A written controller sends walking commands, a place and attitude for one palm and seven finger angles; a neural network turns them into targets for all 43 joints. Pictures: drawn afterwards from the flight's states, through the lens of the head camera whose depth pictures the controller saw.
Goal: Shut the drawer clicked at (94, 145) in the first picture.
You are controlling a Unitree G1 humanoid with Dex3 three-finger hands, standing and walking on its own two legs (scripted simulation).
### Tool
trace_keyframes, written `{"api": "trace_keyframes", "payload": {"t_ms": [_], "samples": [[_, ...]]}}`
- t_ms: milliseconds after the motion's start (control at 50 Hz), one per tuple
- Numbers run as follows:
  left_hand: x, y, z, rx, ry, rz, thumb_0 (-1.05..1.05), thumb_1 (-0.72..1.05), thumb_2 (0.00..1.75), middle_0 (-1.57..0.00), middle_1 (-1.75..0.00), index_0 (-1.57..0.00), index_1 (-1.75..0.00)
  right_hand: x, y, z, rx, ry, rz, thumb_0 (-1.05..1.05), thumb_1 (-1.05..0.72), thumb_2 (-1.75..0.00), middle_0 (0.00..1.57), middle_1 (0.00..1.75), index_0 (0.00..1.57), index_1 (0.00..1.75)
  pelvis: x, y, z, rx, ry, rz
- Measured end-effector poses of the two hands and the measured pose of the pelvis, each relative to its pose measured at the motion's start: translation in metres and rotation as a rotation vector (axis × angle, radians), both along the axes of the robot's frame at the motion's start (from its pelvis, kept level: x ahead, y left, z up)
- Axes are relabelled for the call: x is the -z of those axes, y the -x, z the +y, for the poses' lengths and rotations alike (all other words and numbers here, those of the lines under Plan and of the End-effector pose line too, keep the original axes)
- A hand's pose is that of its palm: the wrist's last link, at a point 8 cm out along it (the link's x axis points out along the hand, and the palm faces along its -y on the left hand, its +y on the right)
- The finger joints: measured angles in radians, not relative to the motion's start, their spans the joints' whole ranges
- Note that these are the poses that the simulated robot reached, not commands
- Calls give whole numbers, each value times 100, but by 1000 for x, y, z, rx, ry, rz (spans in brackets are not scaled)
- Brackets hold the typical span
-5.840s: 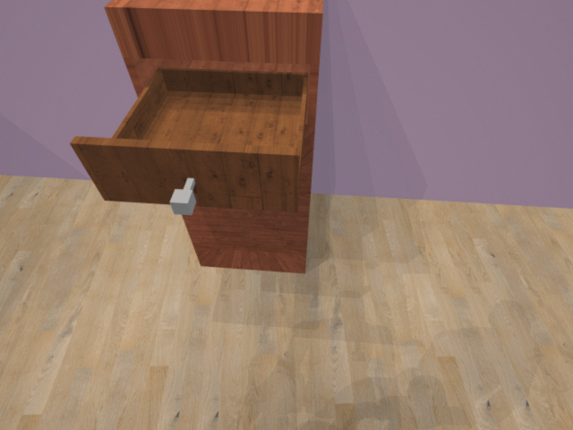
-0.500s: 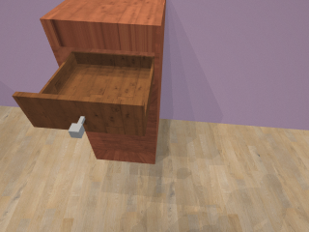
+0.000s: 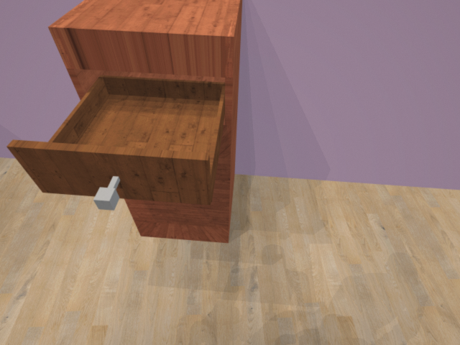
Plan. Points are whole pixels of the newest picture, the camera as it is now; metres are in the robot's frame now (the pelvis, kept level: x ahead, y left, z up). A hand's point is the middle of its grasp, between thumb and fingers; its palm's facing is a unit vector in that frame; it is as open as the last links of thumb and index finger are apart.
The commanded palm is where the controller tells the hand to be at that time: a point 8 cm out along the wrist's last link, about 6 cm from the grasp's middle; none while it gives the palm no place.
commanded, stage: shuffle to correct the standing spot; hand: left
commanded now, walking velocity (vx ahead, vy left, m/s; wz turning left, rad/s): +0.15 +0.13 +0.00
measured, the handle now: (110, 191) +0.38 +0.26 +0.03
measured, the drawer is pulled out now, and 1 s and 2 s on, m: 0.30 0.30 0.30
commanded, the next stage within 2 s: come to a stop and stand still in 0.32 s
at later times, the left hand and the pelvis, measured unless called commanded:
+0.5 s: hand out of the picture +0.07 +0.21 -0.18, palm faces +0.02 -0.98 -0.18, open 7.4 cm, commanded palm none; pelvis +0.07 +0.04 +0.00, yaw -1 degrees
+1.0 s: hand out of the picture +0.13 +0.20 -0.18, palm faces +0.03 -0.97 -0.22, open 7.3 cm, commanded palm none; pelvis +0.07 +0.03 -0.01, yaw +0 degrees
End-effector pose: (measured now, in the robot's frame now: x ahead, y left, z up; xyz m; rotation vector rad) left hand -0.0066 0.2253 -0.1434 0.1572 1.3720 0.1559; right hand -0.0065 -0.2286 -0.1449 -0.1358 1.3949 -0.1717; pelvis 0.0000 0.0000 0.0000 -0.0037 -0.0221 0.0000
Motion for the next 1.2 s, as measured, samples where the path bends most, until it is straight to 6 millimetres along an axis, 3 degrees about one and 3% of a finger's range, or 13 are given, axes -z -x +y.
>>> {"api": "trace_keyframes", "payload": {"t_ms": [180,360,420,580,660,740,880,1040,1200], "samples": [[3,-7,2,-28,5,3,0,91,90,-20,-30,-20,-30,2,-8,2,-17,2,22,0,-91,-90,20,30,20,29,3,-14,3,-7,10,5],[16,-16,22,-60,39,70,0,91,90,-20,-30,-20,-30,2,-25,28,-2,23,25,0,-91,-90,20,30,20,29,10,-47,29,5,3,4],[11,-34,29,-28,32,78,0,91,90,-20,-30,-20,-30,2,-25,40,20,11,29,0,-91,-90,20,30,20,29,7,-56,36,17,1,9],[-1,-114,41,1,-26,-49,1,94,90,-20,-30,-20,-30,9,-29,65,36,-53,113,0,-91,-90,20,30,20,29,5,-81,39,1,-19,11],[-3,-141,41,9,-50,-99,1,94,90,-20,-30,-20,-30,18,-48,66,52,-69,104,0,-91,-90,20,30,20,29,9,-92,35,2,-20,4],[-3,-153,36,28,-48,-115,1,93,90,-20,-30,-20,-30,21,-74,61,64,-66,46,0,-91,-90,20,30,20,29,10,-92,32,0,-18,12],[5,-147,28,13,-19,-116,0,92,90,-20,-30,-20,-30,16,-96,39,26,-6,-26,1,-93,-90,20,30,20,29,12,-81,30,7,-21,5],[3,-116,27,17,-26,-110,0,93,90,-20,-30,-20,-30,7,-117,20,-20,16,-174,0,-92,-90,20,30,20,29,13,-72,25,5,-12,-7],[-10,-89,22,11,-41,-75,0,92,90,-20,-30,-20,-30,8,-110,19,-54,-26,-171,0,-93,-90,20,30,20,29,5,-67,17,7,-21,-14]]}}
